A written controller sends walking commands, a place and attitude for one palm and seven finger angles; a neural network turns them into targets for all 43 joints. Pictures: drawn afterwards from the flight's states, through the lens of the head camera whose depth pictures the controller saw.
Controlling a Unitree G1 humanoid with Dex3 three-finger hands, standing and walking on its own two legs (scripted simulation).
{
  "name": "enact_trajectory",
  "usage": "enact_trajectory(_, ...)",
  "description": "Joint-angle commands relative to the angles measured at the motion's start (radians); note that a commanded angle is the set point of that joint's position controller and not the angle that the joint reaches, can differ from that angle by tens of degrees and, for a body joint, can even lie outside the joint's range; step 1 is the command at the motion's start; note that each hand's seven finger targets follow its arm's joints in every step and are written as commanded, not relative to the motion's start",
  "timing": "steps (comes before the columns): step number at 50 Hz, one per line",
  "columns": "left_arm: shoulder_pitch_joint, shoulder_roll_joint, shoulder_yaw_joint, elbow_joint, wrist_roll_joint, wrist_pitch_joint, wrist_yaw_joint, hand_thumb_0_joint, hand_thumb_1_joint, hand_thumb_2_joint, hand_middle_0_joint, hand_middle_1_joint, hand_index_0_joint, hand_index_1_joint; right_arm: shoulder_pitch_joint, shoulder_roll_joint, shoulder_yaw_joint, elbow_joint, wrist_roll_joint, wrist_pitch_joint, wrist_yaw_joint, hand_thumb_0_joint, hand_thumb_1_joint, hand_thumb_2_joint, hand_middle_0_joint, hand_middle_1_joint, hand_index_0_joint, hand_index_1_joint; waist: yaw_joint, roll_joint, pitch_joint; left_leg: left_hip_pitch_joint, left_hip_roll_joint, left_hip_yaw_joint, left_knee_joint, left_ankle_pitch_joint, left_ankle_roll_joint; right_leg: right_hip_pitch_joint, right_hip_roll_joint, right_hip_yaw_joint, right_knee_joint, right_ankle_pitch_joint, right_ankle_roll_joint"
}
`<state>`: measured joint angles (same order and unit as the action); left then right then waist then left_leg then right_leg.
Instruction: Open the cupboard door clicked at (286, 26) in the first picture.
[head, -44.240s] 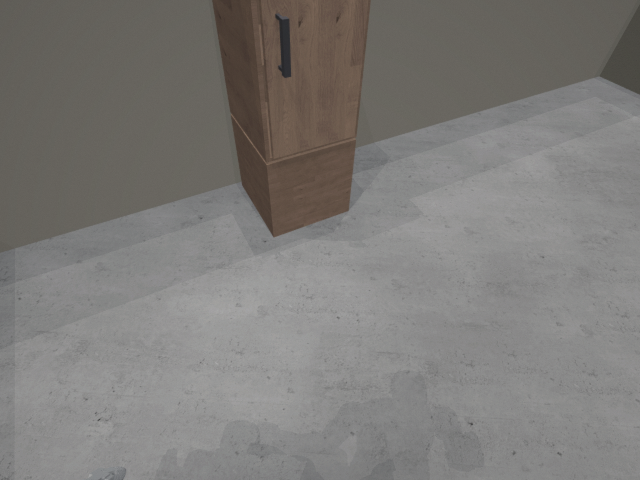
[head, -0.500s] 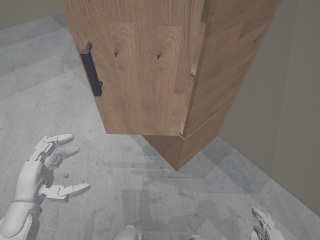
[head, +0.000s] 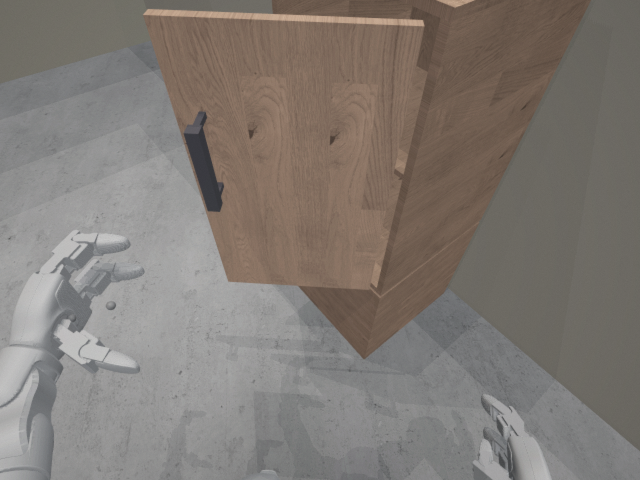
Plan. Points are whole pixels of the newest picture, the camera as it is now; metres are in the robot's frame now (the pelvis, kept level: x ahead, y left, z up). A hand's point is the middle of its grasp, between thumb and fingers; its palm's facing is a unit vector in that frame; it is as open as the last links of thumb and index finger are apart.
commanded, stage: raise the hand with hooked fingers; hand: left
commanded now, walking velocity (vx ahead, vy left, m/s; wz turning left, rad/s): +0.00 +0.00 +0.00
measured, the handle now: (208, 163) +0.54 +0.22 +0.07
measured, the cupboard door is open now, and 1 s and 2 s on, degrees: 48 48 48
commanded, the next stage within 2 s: move the hooked fingers beside the handle in 0.60 s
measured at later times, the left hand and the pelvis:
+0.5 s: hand (115, 290) +0.29 +0.26 +0.09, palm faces +0.04 -1.00 -0.02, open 14.0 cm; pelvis +0.00 +0.00 +0.01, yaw -1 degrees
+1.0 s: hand (122, 264) +0.33 +0.27 +0.09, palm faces +0.02 -1.00 +0.00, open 14.0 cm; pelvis -0.01 +0.00 +0.00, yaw -1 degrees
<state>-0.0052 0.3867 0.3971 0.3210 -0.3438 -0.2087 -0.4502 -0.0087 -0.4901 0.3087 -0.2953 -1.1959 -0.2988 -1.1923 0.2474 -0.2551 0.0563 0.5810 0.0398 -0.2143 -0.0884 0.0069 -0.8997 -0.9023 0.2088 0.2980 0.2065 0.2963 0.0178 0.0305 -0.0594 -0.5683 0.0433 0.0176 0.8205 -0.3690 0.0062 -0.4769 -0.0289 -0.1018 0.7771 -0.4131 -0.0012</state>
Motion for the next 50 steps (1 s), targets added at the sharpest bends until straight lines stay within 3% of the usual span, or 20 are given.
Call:
enact_trajectory(1, -0.248, 0.270, 0.119, -0.161, -0.031, -0.053, -0.022, 0.000, -0.500, 0.300, -0.300, -1.200, -0.300, -1.200, -0.019, -0.160, -0.066, -0.127, 0.009, -0.046, -0.018, 0.000, -0.900, -0.900, 0.200, 0.300, 0.200, 0.300, -0.012, 0.048, -0.232, 0.216, -0.038, -0.034, -0.136, 0.252, 0.014, 0.045, 0.052, 0.041, -0.119, 0.294, -0.018)
enact_trajectory(5, -0.305, 0.305, 0.135, -0.110, -0.027, -0.044, -0.037, 0.000, -0.500, 0.300, -0.300, -1.200, -0.300, -1.200, -0.011, -0.163, -0.066, -0.123, 0.011, -0.040, -0.022, 0.000, -0.900, -0.900, 0.200, 0.300, 0.200, 0.300, -0.013, 0.047, -0.223, 0.222, -0.038, -0.031, -0.151, 0.249, 0.017, 0.057, 0.052, 0.047, -0.137, 0.293, -0.019)
enact_trajectory(9, -0.254, 0.263, 0.108, -0.079, -0.038, -0.041, -0.055, 0.000, -0.500, 0.300, -0.300, -1.200, -0.300, -1.200, -0.005, -0.164, -0.071, -0.131, 0.013, -0.039, -0.013, 0.000, -0.900, -0.900, 0.200, 0.300, 0.200, 0.300, -0.008, 0.025, -0.215, 0.221, -0.040, -0.025, -0.154, 0.263, 0.019, 0.066, 0.051, 0.047, -0.140, 0.319, -0.018)
enact_trajectory(15, -0.267, 0.305, 0.152, -0.113, -0.029, -0.065, -0.023, 0.000, -0.500, 0.300, -0.300, -1.200, -0.300, -1.200, -0.001, -0.166, -0.078, -0.138, 0.008, -0.031, -0.006, 0.000, -0.900, -0.900, 0.200, 0.300, 0.200, 0.300, -0.001, 0.047, -0.226, 0.220, -0.042, -0.018, -0.161, 0.242, 0.019, 0.066, 0.051, 0.054, -0.142, 0.292, -0.016)
enact_trajectory(17, -0.277, 0.290, 0.138, -0.122, -0.022, -0.075, -0.011, 0.000, -0.500, 0.300, -0.300, -1.200, -0.300, -1.200, -0.007, -0.161, -0.076, -0.137, 0.009, -0.030, -0.008, 0.000, -0.900, -0.900, 0.200, 0.300, 0.200, 0.300, -0.005, 0.068, -0.208, 0.219, -0.040, -0.019, -0.168, 0.223, 0.017, 0.053, 0.051, 0.052, -0.146, 0.266, -0.017)
enact_trajectory(18, -0.286, 0.304, 0.148, -0.122, -0.025, -0.080, -0.008, 0.000, -0.500, 0.300, -0.300, -1.200, -0.300, -1.200, -0.004, -0.164, -0.075, -0.138, 0.006, -0.028, -0.008, 0.000, -0.900, -0.900, 0.200, 0.300, 0.200, 0.300, -0.007, 0.040, -0.202, 0.213, -0.041, -0.018, -0.163, 0.223, 0.021, 0.063, 0.052, 0.058, -0.148, 0.269, -0.017)
enact_trajectory(20, -0.286, 0.297, 0.141, -0.117, -0.022, -0.083, -0.010, 0.000, -0.500, 0.300, -0.300, -1.200, -0.300, -1.200, -0.004, -0.162, -0.075, -0.134, 0.008, -0.027, -0.010, 0.000, -0.900, -0.900, 0.200, 0.300, 0.200, 0.300, -0.010, 0.060, -0.215, 0.216, -0.041, -0.013, -0.164, 0.216, 0.021, 0.063, 0.050, 0.062, -0.149, 0.269, -0.015)
enact_trajectory(23, -0.295, 0.293, 0.132, -0.121, -0.027, -0.090, -0.018, 0.000, -0.500, 0.300, -0.300, -1.200, -0.300, -1.200, -0.004, -0.163, -0.073, -0.132, 0.007, -0.028, -0.012, 0.000, -0.900, -0.900, 0.200, 0.300, 0.200, 0.300, -0.013, 0.032, -0.217, 0.216, -0.040, -0.015, -0.160, 0.218, 0.023, 0.075, 0.052, 0.066, -0.149, 0.274, -0.014)
enact_trajectory(25, -0.295, 0.288, 0.127, -0.108, -0.022, -0.088, -0.023, 0.000, -0.500, 0.300, -0.300, -1.200, -0.300, -1.200, -0.011, -0.161, -0.073, -0.130, 0.009, -0.028, -0.014, 0.000, -0.900, -0.900, 0.200, 0.300, 0.200, 0.300, -0.012, 0.073, -0.210, 0.214, -0.041, -0.014, -0.165, 0.202, 0.020, 0.061, 0.049, 0.067, -0.152, 0.256, -0.015)
enact_trajectory(28, -0.298, 0.282, 0.120, -0.090, -0.028, -0.081, -0.029, 0.000, -0.500, 0.300, -0.300, -1.200, -0.300, -1.200, -0.010, -0.163, -0.070, -0.132, 0.010, -0.028, -0.016, 0.000, -0.900, -0.900, 0.200, 0.300, 0.200, 0.300, -0.014, 0.026, -0.194, 0.208, -0.040, -0.022, -0.168, 0.190, 0.022, 0.058, 0.054, 0.061, -0.155, 0.239, -0.016)
enact_trajectory(34, -0.309, 0.282, 0.122, -0.100, -0.029, -0.085, -0.031, 0.000, -0.500, 0.300, -0.300, -1.200, -0.300, -1.200, -0.020, -0.160, -0.068, -0.131, 0.011, -0.033, -0.017, 0.000, -0.900, -0.900, 0.200, 0.300, 0.200, 0.300, -0.011, 0.054, -0.203, 0.217, -0.041, -0.021, -0.167, 0.194, 0.020, 0.054, 0.052, 0.063, -0.153, 0.246, -0.016)
enact_trajectory(35, -0.300, 0.289, 0.129, -0.085, -0.027, -0.081, -0.031, 0.000, -0.500, 0.300, -0.300, -1.200, -0.300, -1.200, -0.014, -0.161, -0.068, -0.129, 0.009, -0.031, -0.018, 0.000, -0.900, -0.900, 0.200, 0.300, 0.200, 0.300, -0.012, 0.033, -0.208, 0.214, -0.041, -0.022, -0.167, 0.192, 0.020, 0.055, 0.051, 0.062, -0.152, 0.246, -0.015)
enact_trajectory(38, -0.446, 0.305, 0.114, -0.020, -0.020, -0.077, -0.032, 0.000, -0.500, 0.300, -0.300, -1.200, -0.300, -1.200, -0.010, -0.167, -0.063, -0.110, 0.011, -0.024, -0.027, 0.000, -0.900, -0.900, 0.200, 0.300, 0.200, 0.300, -0.045, 0.012, -0.143, 0.178, -0.039, -0.022, -0.160, 0.126, 0.020, 0.002, 0.052, 0.073, -0.167, 0.173, -0.011)
enact_trajectory(40, -0.515, 0.323, 0.112, 0.026, -0.006, -0.082, -0.038, 0.000, -0.500, 0.300, -0.300, -1.200, -0.300, -1.200, -0.006, -0.170, -0.062, -0.100, 0.011, -0.022, -0.033, 0.000, -0.900, -0.900, 0.200, 0.300, 0.200, 0.300, -0.050, 0.037, -0.163, 0.174, -0.041, -0.025, -0.160, 0.094, 0.020, -0.008, 0.046, 0.081, -0.170, 0.130, -0.011)
enact_trajectory(43, -0.590, 0.322, 0.082, 0.031, 0.005, -0.102, -0.049, 0.000, -0.500, 0.300, -0.300, -1.200, -0.300, -1.200, 0.006, -0.170, -0.062, -0.096, 0.010, -0.023, -0.034, 0.000, -0.900, -0.900, 0.200, 0.300, 0.200, 0.300, -0.049, 0.078, -0.221, 0.210, -0.040, -0.032, -0.149, 0.130, 0.021, 0.002, 0.049, 0.078, -0.150, 0.166, -0.021)
enact_trajectory(44, -0.574, 0.337, 0.099, 0.054, 0.010, -0.102, -0.049, 0.000, -0.500, 0.300, -0.300, -1.200, -0.300, -1.200, 0.014, -0.170, -0.066, -0.094, 0.008, -0.021, -0.033, 0.000, -0.900, -0.900, 0.200, 0.300, 0.200, 0.300, -0.044, 0.057, -0.254, 0.212, -0.040, -0.031, -0.145, 0.144, 0.022, 0.015, 0.049, 0.079, -0.147, 0.186, -0.017)
enact_trajectory(49, -0.602, 0.384, 0.131, 0.188, 0.017, -0.089, -0.058, 0.000, -0.500, 0.300, -0.300, -1.200, -0.300, -1.200, 0.035, -0.181, -0.064, -0.092, 0.006, -0.001, -0.024, 0.000, -0.900, -0.900, 0.200, 0.300, 0.200, 0.300, -0.034, 0.025, -0.240, 0.153, -0.040, -0.028, -0.133, 0.163, 0.020, 0.021, 0.048, 0.077, -0.127, 0.220, -0.018)
enact_trajectory(50, -0.616, 0.393, 0.136, 0.201, 0.019, -0.090, -0.060, 0.000, -0.500, 0.300, -0.300, -1.200, -0.300, -1.200, 0.038, -0.182, -0.066, -0.091, 0.007, 0.003, -0.022, 0.000, -0.900, -0.900, 0.200, 0.300, 0.200, 0.300, -0.035, 0.047, -0.246, 0.151, -0.040, -0.024, -0.130, 0.167, 0.020, 0.019, 0.047, 0.080, -0.126, 0.225, -0.018)
